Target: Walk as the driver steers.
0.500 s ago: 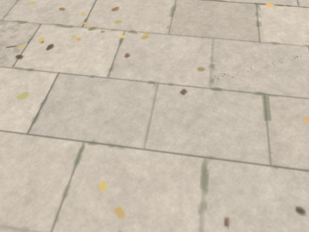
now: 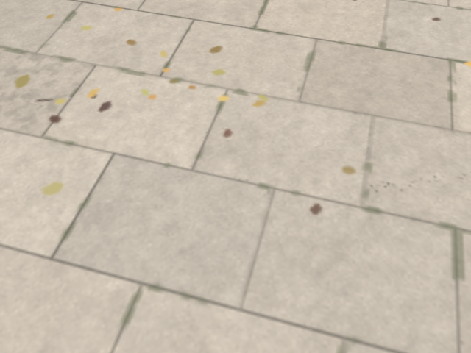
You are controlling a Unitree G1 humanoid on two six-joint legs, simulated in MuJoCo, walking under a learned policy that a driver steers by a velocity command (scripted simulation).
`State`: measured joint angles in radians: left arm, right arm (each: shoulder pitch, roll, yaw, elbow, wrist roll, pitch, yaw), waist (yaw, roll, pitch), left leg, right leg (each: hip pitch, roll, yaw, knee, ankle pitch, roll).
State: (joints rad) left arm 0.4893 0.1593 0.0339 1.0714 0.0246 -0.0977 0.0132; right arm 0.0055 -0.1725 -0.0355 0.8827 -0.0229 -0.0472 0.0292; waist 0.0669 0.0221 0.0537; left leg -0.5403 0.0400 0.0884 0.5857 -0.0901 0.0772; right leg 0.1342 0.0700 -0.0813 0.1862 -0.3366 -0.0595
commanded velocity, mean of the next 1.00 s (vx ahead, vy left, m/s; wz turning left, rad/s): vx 0.50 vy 0.00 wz -0.33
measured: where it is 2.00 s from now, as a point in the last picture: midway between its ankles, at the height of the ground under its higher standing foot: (338, 184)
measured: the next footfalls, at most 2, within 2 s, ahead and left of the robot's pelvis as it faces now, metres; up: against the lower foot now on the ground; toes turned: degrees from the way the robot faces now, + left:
left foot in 0.04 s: +0.20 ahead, +0.09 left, +0.00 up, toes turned +4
right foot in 0.62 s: +0.46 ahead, -0.09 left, +0.00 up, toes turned -19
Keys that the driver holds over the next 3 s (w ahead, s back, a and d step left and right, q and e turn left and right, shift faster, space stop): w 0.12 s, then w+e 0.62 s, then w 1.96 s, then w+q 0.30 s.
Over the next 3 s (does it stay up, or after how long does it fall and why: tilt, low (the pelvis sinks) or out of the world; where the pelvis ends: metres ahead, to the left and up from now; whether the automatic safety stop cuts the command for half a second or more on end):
stays up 1.50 -0.49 0.01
